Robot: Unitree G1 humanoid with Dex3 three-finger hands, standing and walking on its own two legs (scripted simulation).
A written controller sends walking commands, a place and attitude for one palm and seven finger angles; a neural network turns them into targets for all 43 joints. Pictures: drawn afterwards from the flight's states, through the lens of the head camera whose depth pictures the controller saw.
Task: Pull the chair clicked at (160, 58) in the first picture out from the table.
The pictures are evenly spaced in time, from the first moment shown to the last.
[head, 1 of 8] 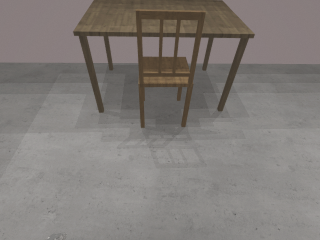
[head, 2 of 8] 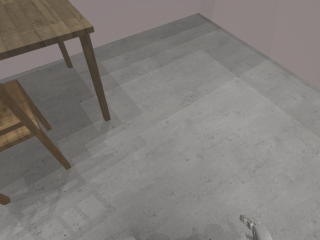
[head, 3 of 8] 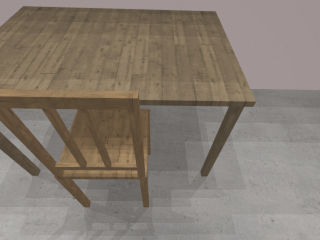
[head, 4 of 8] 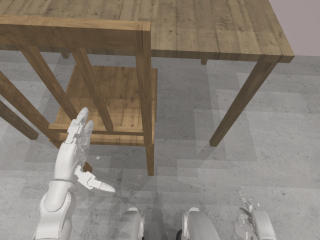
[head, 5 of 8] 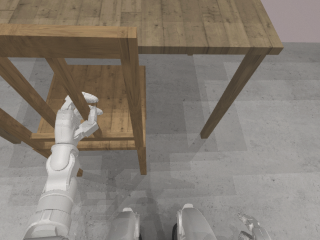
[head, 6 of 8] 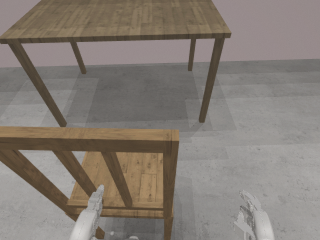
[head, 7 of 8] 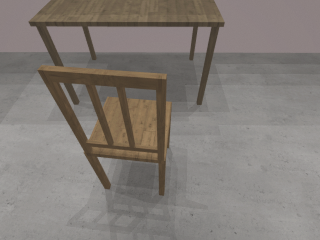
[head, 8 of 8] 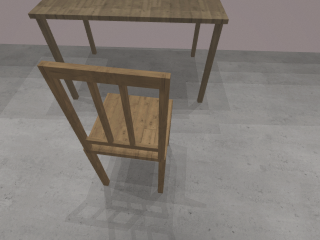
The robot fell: no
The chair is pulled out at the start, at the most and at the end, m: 0.00 0.61 0.60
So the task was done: yes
